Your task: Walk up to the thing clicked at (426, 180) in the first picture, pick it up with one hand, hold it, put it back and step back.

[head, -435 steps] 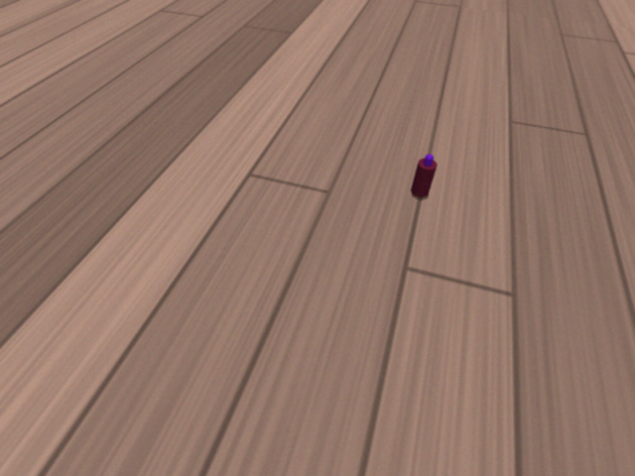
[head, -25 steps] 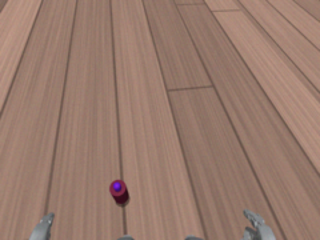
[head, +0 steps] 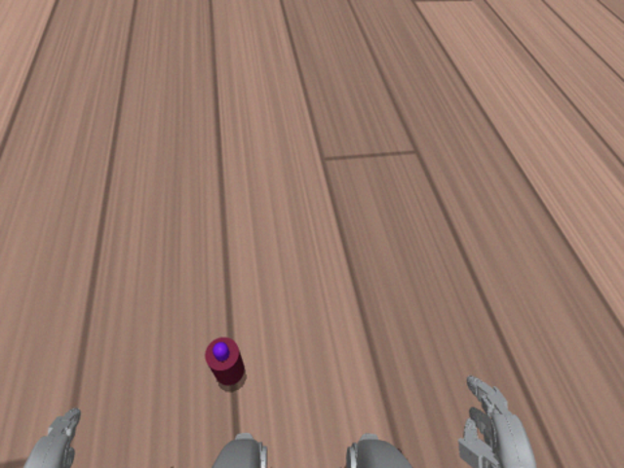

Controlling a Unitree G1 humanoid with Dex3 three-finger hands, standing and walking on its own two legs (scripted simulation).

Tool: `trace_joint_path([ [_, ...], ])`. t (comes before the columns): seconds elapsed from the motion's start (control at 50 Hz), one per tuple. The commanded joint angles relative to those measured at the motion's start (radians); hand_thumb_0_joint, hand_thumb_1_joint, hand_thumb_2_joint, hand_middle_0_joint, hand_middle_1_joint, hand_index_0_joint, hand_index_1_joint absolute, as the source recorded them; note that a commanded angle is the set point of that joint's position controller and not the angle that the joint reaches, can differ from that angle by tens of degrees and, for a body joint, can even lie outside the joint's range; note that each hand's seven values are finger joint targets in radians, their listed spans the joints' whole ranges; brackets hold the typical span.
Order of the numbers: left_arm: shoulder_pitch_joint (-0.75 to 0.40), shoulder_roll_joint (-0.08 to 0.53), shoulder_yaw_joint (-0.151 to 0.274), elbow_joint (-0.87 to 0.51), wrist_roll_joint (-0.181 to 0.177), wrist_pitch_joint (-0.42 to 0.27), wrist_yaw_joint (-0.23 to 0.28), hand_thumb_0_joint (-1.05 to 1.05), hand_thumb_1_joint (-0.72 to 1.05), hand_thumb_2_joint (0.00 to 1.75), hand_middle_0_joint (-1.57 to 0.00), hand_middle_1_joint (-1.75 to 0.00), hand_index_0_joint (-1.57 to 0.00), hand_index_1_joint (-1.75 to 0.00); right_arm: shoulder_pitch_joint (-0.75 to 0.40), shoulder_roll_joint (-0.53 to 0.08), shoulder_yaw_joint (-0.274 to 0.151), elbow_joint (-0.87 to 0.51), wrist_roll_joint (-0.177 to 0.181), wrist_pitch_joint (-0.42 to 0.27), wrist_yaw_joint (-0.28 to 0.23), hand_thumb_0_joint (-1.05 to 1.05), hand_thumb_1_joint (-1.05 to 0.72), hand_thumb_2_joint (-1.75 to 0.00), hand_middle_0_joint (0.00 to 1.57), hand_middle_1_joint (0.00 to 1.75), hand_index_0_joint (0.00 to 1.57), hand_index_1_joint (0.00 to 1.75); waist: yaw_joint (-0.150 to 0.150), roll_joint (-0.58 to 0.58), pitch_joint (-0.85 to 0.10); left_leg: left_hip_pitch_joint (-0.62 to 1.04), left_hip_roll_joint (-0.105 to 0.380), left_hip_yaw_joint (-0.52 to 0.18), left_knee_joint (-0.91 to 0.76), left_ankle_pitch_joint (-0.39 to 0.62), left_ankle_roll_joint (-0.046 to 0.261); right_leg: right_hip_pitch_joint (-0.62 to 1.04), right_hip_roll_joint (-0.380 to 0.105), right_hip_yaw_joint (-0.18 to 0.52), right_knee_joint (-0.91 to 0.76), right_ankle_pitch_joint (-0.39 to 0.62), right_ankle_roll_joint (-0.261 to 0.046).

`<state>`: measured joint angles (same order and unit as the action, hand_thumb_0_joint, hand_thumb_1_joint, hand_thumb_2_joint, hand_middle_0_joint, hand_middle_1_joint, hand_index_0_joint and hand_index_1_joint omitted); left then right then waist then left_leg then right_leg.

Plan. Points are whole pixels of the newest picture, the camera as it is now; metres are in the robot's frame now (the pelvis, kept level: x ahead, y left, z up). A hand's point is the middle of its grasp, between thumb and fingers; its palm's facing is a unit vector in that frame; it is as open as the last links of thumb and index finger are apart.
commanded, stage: go down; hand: left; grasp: from the side
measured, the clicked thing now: (225, 359) +0.42 +0.20 -0.58
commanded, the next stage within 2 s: approach in 1.92 s
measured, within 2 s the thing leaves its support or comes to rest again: neither
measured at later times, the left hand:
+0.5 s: hand (101, 389) +0.27 +0.33 -0.20, palm faces +0.13 -0.97 -0.21, open 17.4 cm
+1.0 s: hand (98, 364) +0.32 +0.37 -0.25, palm faces +0.15 -0.98 -0.12, open 17.3 cm
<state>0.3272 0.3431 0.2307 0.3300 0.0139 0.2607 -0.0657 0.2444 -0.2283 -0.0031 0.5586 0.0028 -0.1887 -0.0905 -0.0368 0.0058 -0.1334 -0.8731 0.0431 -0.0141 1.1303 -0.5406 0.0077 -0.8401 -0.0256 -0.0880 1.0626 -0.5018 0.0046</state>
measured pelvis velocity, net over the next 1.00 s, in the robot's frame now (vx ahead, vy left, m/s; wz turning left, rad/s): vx -0.08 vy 0.00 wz -0.07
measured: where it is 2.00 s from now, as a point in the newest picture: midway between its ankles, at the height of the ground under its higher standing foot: outside the picture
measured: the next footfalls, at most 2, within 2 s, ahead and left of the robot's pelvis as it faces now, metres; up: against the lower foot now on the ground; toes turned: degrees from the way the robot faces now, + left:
none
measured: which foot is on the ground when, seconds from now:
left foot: down 0.00-1.00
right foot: down 0.00-1.00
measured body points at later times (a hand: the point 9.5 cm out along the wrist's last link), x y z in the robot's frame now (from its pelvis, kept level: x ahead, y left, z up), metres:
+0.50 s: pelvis -0.06 +0.00 -0.14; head +0.11 +0.03 +0.28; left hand +0.25 +0.39 -0.18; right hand +0.10 -0.27 -0.24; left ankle +0.00 +0.11 -0.66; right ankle +0.01 -0.13 -0.66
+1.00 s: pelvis -0.08 +0.00 -0.23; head +0.12 +0.05 +0.17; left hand +0.30 +0.42 -0.24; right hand +0.05 -0.29 -0.33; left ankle +0.00 +0.11 -0.66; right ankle +0.01 -0.13 -0.66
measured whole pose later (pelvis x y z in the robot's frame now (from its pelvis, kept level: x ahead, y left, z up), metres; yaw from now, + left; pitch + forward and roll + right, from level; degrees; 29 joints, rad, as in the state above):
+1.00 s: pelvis -0.08 +0.00 -0.23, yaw -4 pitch +33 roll -6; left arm -0.52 0.80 0.75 1.06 -0.12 -0.36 -0.59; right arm 0.15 -0.35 0.08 0.66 -0.03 -0.19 -0.05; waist -0.09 -0.02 -0.15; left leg -1.91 0.05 -0.07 2.00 -0.68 0.02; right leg -1.86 -0.04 -0.10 1.92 -0.63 -0.01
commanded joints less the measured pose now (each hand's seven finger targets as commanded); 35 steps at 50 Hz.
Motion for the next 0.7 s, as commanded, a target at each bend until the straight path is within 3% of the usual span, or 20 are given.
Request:
trace_joint_path([
  [0.0, -0.007, 0.212, 0.118, -0.13, -0.008, -0.059, 0.003, 0.0, -0.51, 0.06, -0.09, -0.06, -0.07, -0.07, 0.0, -0.159, -0.068, -0.136, 0.004, -0.06, -0.014, 0.0, -0.92, -0.9, 0.2, 0.3, 0.2, 0.3, -0.008, 0.073, -0.215, 0.124, -0.027, -0.017, -0.12, 0.372, 0.002, 0.101, 0.029, 0.037, -0.086, 0.299, -0.027],
  [0.08, -0.178, 0.258, 0.179, 0.008, -0.036, -0.15, -0.034, 0.0, -0.51, 0.04, -0.08, -0.03, -0.07, -0.04, -0.007, -0.173, -0.067, -0.102, 0.001, -0.082, -0.007, 0.0, -0.95, -0.91, 0.2, 0.3, 0.2, 0.3, -0.026, 0.055, -0.158, -0.022, -0.025, -0.015, -0.027, 0.263, 0.008, -0.043, 0.025, 0.043, 0.002, 0.211, -0.025],
  [0.1, -0.25, 0.298, 0.209, 0.03, -0.041, -0.19, -0.048, 0.0, -0.5, 0.02, -0.08, -0.02, -0.07, -0.03, -0.019, -0.177, -0.068, -0.101, -0.002, -0.089, -0.004, 0.0, -0.95, -0.91, 0.2, 0.3, 0.2, 0.3, -0.019, 0.058, -0.154, -0.071, -0.027, -0.013, 0.007, 0.214, 0.011, -0.091, 0.022, 0.049, 0.032, 0.17, -0.023],
  [0.14, -0.303, 0.339, 0.251, 0.1, -0.067, -0.27, -0.098, 0.0, -0.5, 0.01, -0.07, -0.02, -0.07, -0.02, -0.023, -0.19, -0.072, -0.092, -0.001, -0.101, 0.001, 0.0, -0.96, -0.91, 0.2, 0.3, 0.2, 0.3, -0.013, 0.052, -0.201, -0.138, -0.032, -0.014, 0.067, 0.164, 0.015, -0.155, 0.017, 0.058, 0.097, 0.122, -0.026],
  [0.18, -0.374, 0.36, 0.259, 0.127, -0.09, -0.352, -0.159, 0.0, -0.52, 0.01, -0.08, -0.04, -0.08, -0.04, -0.015, -0.198, -0.073, -0.085, -0.004, -0.113, 0.009, 0.0, -0.97, -0.91, 0.2, 0.3, 0.2, 0.3, -0.02, 0.067, -0.262, -0.198, -0.036, -0.009, 0.126, 0.102, 0.019, -0.209, 0.011, 0.085, 0.142, 0.071, -0.024],
  [0.22, -0.442, 0.381, 0.259, 0.136, -0.102, -0.422, -0.216, 0.0, -0.5, 0.02, -0.07, -0.05, -0.07, -0.05, -0.015, -0.214, -0.076, -0.069, -0.008, -0.116, 0.009, 0.0, -0.96, -0.91, 0.2, 0.3, 0.2, 0.3, -0.008, 0.128, -0.328, -0.208, -0.033, -0.023, 0.151, 0.071, 0.009, -0.283, 0.01, 0.087, 0.209, 0.035, -0.029],
  [0.26, -0.499, 0.462, 0.304, 0.152, -0.106, -0.474, -0.255, 0.0, -0.52, 0.03, -0.07, -0.06, -0.07, -0.07, -0.007, -0.237, -0.079, -0.056, -0.008, -0.109, 0.009, 0.0, -0.94, -0.91, 0.2, 0.3, 0.2, 0.3, 0.01, 0.173, -0.407, -0.197, -0.024, -0.049, 0.175, 0.074, -0.002, -0.343, 0.007, 0.083, 0.268, 0.031, -0.034],
  [0.28, -0.517, 0.473, 0.302, 0.186, -0.105, -0.489, -0.272, 0.0, -0.55, 0.04, -0.07, -0.06, -0.06, -0.07, -0.007, -0.245, -0.076, -0.05, -0.007, -0.102, 0.008, 0.0, -0.93, -0.91, 0.2, 0.3, 0.2, 0.3, 0.004, 0.182, -0.423, -0.204, -0.019, -0.061, 0.189, 0.077, -0.006, -0.384, 0.007, 0.078, 0.294, 0.031, -0.036],
  [0.32, -0.555, 0.496, 0.333, 0.25, -0.115, -0.513, -0.292, 0.0, -0.57, 0.05, -0.07, -0.07, -0.06, -0.07, -0.004, -0.26, -0.069, -0.045, -0.004, -0.087, 0.01, 0.0, -0.91, -0.9, 0.2, 0.3, 0.2, 0.3, 0.023, 0.188, -0.452, -0.215, -0.013, -0.082, 0.203, 0.06, -0.008, -0.442, 0.013, 0.061, 0.343, 0.022, -0.037],
  [0.38, -0.563, 0.541, 0.403, 0.332, -0.128, -0.531, -0.301, 0.0, -0.56, 0.06, -0.07, -0.07, -0.05, -0.08, -0.002, -0.273, -0.054, -0.044, -0.001, -0.068, 0.017, 0.0, -0.9, -0.9, 0.2, 0.3, 0.2, 0.3, 0.052, 0.178, -0.526, -0.218, -0.015, -0.095, 0.254, 0.179, -0.006, -0.474, 0.013, 0.041, 0.404, 0.097, -0.044],
  [0.42, -0.569, 0.549, 0.416, 0.379, -0.132, -0.537, -0.315, 0.0, -0.54, 0.07, -0.07, -0.08, -0.05, -0.09, -0.004, -0.28, -0.056, -0.035, -0.002, -0.055, 0.02, 0.0, -0.9, -0.9, 0.2, 0.3, 0.2, 0.3, 0.051, 0.137, -0.52, -0.259, -0.018, -0.091, 0.277, 0.166, 0.002, -0.482, 0.017, 0.04, 0.413, 0.089, -0.044],
  [0.48, -0.647, 0.602, 0.466, 0.396, -0.14, -0.564, -0.339, 0.0, -0.53, 0.07, -0.06, -0.08, -0.05, -0.08, -0.006, -0.283, -0.054, -0.027, -0.004, -0.044, 0.023, 0.0, -0.9, -0.9, 0.2, 0.3, 0.2, 0.3, 0.049, 0.118, -0.548, -0.33, -0.024, -0.079, 0.336, 0.151, 0.009, -0.504, 0.016, 0.046, 0.448, 0.078, -0.045],
  [0.56, -0.78, 0.666, 0.502, 0.41, -0.155, -0.617, -0.372, 0.0, -0.47, 0.07, -0.06, -0.08, -0.05, -0.08, 0.0, -0.283, -0.044, -0.006, -0.008, -0.038, 0.024, 0.0, -0.91, -0.9, 0.2, 0.3, 0.2, 0.3, 0.015, 0.078, -0.557, -0.434, -0.024, -0.057, 0.42, 0.135, 0.022, -0.519, 0.013, 0.061, 0.475, 0.069, -0.04],
  [0.6, -0.849, 0.667, 0.489, 0.441, -0.156, -0.644, -0.395, 0.0, -0.45, 0.07, -0.05, -0.08, -0.05, -0.08, 0.006, -0.285, -0.043, 0.012, -0.013, -0.037, 0.024, 0.0, -0.9, -0.9, 0.2, 0.3, 0.2, 0.3, -0.009, 0.092, -0.503, -0.493, -0.022, -0.055, 0.436, 0.038, 0.021, -0.579, 0.013, 0.07, 0.483, -0.006, -0.039],
  [0.66, -0.911, 0.72, 0.504, 0.493, -0.157, -0.668, -0.429, 0.0, -0.45, 0.04, -0.05, -0.05, -0.05, -0.05, 0.012, -0.29, -0.031, 0.021, -0.018, -0.04, 0.024, 0.0, -0.9, -0.9, 0.2, 0.3, 0.2, 0.3, -0.013, 0.12, -0.505, -0.542, -0.02, -0.06, 0.456, -0.05, 0.018, -0.635, 0.014, 0.072, 0.509, -0.076, -0.04],
  [0.68, -0.934, 0.711, 0.489, 0.503, -0.161, -0.673, -0.445, 0.0, -0.47, 0.04, -0.05, -0.05, -0.05, -0.05, 0.024, -0.293, -0.033, 0.038, -0.019, -0.037, 0.023, 0.0, -0.9, -0.9, 0.2, 0.3, 0.2, 0.3, -0.014, 0.131, -0.511, -0.54, -0.019, -0.058, 0.466, -0.071, 0.018, -0.66, 0.014, 0.077, 0.512, -0.092, -0.04],
])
